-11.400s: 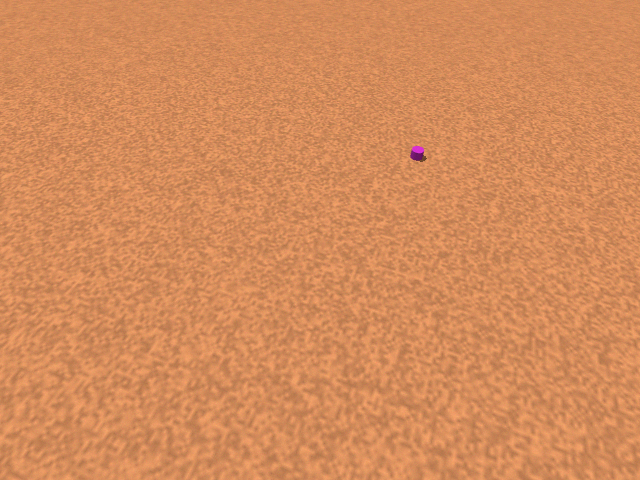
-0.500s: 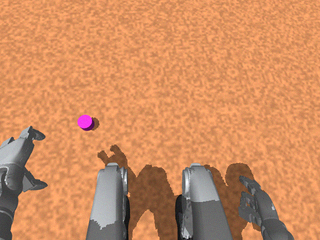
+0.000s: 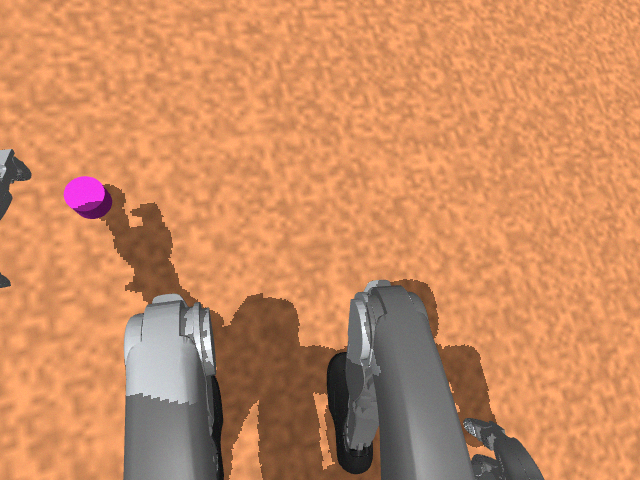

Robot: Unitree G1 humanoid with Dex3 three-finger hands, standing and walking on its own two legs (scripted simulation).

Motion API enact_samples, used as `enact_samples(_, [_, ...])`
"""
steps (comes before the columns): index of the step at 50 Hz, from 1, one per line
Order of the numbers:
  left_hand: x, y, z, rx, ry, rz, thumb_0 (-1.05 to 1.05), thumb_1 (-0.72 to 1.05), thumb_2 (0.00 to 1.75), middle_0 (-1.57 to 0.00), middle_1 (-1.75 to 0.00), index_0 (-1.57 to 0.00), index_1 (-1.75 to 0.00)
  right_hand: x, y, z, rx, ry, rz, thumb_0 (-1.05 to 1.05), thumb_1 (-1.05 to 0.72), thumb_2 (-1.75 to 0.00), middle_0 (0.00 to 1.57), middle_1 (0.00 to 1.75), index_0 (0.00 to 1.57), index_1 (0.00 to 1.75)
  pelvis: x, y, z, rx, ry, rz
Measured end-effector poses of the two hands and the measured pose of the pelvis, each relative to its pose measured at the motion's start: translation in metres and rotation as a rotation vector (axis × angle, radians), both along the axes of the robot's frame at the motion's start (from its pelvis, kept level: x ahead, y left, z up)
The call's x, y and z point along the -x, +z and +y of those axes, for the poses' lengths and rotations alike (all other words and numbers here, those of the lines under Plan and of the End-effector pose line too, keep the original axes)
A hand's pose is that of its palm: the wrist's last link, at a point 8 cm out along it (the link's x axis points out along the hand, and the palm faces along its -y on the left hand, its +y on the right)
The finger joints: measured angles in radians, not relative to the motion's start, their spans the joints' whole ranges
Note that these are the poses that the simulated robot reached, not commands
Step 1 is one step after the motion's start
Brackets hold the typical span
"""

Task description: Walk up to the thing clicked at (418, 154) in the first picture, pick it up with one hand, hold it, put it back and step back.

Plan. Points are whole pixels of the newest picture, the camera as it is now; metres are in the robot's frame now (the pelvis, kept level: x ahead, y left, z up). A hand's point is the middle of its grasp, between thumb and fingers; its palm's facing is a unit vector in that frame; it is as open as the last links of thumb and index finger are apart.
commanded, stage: rise first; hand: left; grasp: from above
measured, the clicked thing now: (89, 198) +0.52 +0.34 -0.35
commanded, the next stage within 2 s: none
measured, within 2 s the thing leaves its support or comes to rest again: neither
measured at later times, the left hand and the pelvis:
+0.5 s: hand (17, 218) +0.43 +0.37 -0.20, palm faces -0.47 -0.08 -0.88, open 14.0 cm; pelvis +0.01 +0.00 -0.04, yaw -2 degrees
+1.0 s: hand (23, 214) +0.45 +0.37 -0.22, palm faces -0.46 -0.09 -0.88, open 14.0 cm; pelvis +0.01 +0.00 -0.05, yaw -3 degrees
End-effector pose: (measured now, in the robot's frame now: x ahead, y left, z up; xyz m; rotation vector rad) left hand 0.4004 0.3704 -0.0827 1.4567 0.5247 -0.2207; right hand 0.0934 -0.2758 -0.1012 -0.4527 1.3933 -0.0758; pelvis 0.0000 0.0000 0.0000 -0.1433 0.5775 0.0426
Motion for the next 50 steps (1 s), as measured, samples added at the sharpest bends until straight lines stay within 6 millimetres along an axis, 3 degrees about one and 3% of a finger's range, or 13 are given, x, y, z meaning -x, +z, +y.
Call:
enact_samples(18, [-0.028, -0.047, 0.002, -0.036, -0.013, 0.019, 0.0, -0.51, 0.98, -0.07, -1.04, -0.09, -1.02, 0.006, -0.025, -0.002, 0.017, 0.049, 0.068, 0.0, -0.9, -0.91, 0.2, 0.3, 0.21, 0.3, -0.005, -0.034, -0.003, 0.01, -0.013, -0.008])
enact_samples(33, [-0.047, -0.068, 0.001, -0.021, -0.005, 0.02, 0.0, -0.51, 0.97, -0.07, -1.06, -0.1, -1.04, 0.021, -0.031, -0.001, 0.028, 0.055, 0.139, 0.0, -0.91, -0.91, 0.2, 0.3, 0.21, 0.3, -0.01, -0.046, -0.001, 0.029, -0.029, -0.01])
enact_samples(50, [-0.053, -0.083, 0.006, -0.019, -0.015, 0.013, 0.0, -0.51, 0.98, -0.07, -1.05, -0.09, -1.04, 0.014, -0.034, 0.003, 0.031, 0.085, 0.151, 0.0, -0.91, -0.91, 0.2, 0.3, 0.21, 0.3, -0.012, -0.053, 0.002, 0.042, -0.032, -0.011])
